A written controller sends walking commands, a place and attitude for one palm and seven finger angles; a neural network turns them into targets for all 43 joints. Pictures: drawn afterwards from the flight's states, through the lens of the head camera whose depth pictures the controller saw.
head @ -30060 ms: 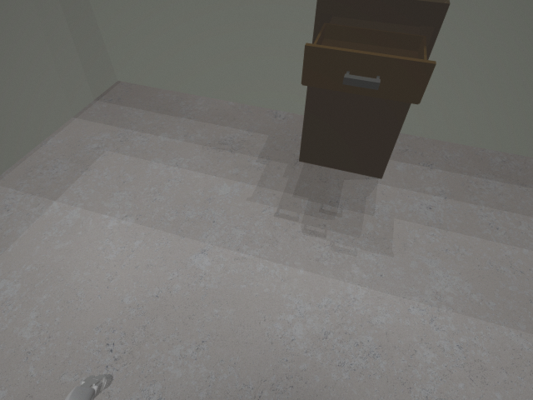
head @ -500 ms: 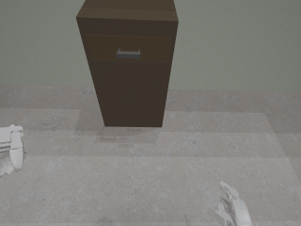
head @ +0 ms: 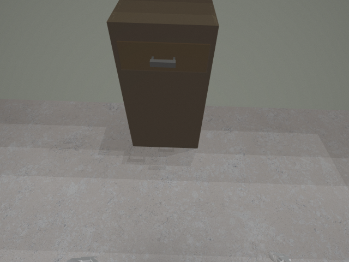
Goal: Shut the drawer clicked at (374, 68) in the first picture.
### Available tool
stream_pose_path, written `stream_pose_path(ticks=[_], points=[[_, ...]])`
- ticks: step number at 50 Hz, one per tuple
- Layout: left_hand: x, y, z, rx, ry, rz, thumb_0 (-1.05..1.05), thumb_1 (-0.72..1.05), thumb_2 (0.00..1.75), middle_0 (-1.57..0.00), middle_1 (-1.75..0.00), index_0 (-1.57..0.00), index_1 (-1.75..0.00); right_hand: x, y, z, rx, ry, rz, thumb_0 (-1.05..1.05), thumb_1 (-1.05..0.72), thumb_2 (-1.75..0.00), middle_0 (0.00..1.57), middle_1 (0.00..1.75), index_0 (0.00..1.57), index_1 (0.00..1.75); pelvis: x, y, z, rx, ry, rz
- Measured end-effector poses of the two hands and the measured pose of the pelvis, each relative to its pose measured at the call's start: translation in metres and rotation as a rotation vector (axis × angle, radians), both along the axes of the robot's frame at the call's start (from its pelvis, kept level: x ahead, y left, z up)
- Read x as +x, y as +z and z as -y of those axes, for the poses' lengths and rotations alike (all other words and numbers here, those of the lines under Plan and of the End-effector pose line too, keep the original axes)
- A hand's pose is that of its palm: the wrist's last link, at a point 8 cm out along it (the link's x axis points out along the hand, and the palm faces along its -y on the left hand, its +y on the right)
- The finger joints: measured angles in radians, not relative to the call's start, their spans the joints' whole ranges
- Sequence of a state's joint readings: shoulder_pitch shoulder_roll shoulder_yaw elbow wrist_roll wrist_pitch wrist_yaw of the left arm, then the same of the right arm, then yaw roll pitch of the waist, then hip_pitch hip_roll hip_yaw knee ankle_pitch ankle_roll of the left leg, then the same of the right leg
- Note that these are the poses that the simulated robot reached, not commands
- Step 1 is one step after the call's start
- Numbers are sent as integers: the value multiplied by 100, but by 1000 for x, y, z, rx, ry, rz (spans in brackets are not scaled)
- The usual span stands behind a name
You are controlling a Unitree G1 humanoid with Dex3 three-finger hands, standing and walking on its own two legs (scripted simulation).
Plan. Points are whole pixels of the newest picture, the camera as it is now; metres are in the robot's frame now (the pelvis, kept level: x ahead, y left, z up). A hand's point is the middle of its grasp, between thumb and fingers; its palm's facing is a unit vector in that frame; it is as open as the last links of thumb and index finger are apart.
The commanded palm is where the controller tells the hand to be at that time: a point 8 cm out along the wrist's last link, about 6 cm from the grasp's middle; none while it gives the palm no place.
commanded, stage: let the arm hang, fingers relaxed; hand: left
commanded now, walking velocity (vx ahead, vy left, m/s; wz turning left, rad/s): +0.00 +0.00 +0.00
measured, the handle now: (163, 61) +0.94 +0.08 -0.05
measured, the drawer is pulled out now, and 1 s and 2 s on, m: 0.00 0.00 0.00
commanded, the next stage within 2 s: look to check the result in 0.84 s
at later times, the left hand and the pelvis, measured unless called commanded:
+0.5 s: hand out of the picture +0.01 +0.26 -0.14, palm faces +0.01 -0.94 -0.34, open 6.9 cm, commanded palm none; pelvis -0.01 +0.01 +0.01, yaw +0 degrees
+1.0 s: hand out of the picture +0.11 +0.23 -0.14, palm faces -0.03 -0.95 -0.31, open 7.4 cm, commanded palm none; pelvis +0.03 +0.00 +0.02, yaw +0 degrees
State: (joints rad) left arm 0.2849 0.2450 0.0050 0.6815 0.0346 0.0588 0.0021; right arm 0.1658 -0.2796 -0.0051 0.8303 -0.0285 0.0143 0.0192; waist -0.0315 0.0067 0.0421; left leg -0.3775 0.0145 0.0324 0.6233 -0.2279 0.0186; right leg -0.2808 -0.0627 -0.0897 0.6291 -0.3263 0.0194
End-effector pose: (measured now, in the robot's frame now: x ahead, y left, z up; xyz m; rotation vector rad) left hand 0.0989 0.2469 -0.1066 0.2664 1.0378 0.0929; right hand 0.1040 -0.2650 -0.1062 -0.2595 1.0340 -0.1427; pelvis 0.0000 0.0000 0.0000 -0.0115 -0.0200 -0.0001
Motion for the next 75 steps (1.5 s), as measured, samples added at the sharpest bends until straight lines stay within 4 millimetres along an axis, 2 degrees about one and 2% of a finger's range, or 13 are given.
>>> stream_pose_path(ticks=[3, 6, 9, 12, 16, 20, 26, 34, 41, 47, 62, 75], points=[[-43, -25, 12, -55, 48, -147, 1, 91, 90, -106, -127, -106, -126, -32, 0, 0, -23, -11, -116, 1, -90, -90, 20, 30, 20, 30, -4, 3, 0, -11, 7, 3], [-78, -30, 1, -51, 115, -228, 1, 90, 90, -95, -115, -95, -115, -60, -2, -2, -31, -20, -221, 1, -90, -90, 20, 30, 20, 30, -8, 6, 1, -19, 16, 1], [-106, -28, -11, -28, 138, -307, 1, 91, 90, -83, -102, -84, -103, -79, -6, -5, -25, -40, -283, 1, -90, -90, 20, 30, 20, 30, -11, 9, -1, -23, 18, 2], [-126, -22, -25, 5, 156, -364, 1, 91, 90, -72, -89, -72, -90, -89, -10, -8, -12, -59, -310, 1, -90, -90, 20, 30, 20, 30, -12, 10, -4, -23, 16, 5], [-133, -12, -41, 50, 170, -390, 1, 91, 90, -56, -72, -57, -72, -93, -15, -11, 6, -74, -315, 1, -90, -90, 20, 30, 20, 30, -12, 12, -7, -19, 12, 9], [-122, -6, -52, 79, 170, -367, 1, 91, 90, -41, -55, -41, -55, -89, -18, -12, 16, -80, -301, 0, -90, -90, 20, 30, 20, 30, -11, 13, -10, -14, 8, 14], [-85, 0, -57, 90, 147, -285, 1, 91, 90, -27, -39, -27, -38, -76, -17, -10, 16, -79, -276, 0, -90, -90, 20, 30, 20, 30, -7, 15, -11, -6, 6, 11], [-36, 2, -45, 68, 100, -199, 1, 91, 90, -21, -32, -21, -32, -53, -10, 1, 1, -84, -235, 0, -90, -90, 20, 30, 20, 30, 3, 18, -8, 3, 1, 10], [-9, 2, -32, 50, 73, -178, 0, 91, 90, -20, -31, -20, -30, -36, -4, 12, -17, -82, -221, 0, -90, -90, 20, 30, 20, 30, 13, 20, -3, 6, -2, 5], [1, 2, -27, 51, 71, -189, 0, 91, 90, -20, -30, -20, -30, -24, -3, 20, -25, -78, -226, 0, -90, -90, 20, 30, 20, 30, 21, 21, 2, 7, -3, -1], [10, 7, -25, 77, 90, -200, 1, 91, 90, -20, -30, -20, -30, 2, -1, 31, -27, -67, -208, 0, -90, -90, 20, 30, 20, 30, 38, 23, 13, 9, -5, 2], [16, 8, -19, 75, 89, -197, 1, 91, 90, -20, -30, -20, -30, 6, 0, 38, -29, -69, -207, 0, -90, -90, 20, 30, 20, 30, 44, 24, 18, 12, -8, 5]])
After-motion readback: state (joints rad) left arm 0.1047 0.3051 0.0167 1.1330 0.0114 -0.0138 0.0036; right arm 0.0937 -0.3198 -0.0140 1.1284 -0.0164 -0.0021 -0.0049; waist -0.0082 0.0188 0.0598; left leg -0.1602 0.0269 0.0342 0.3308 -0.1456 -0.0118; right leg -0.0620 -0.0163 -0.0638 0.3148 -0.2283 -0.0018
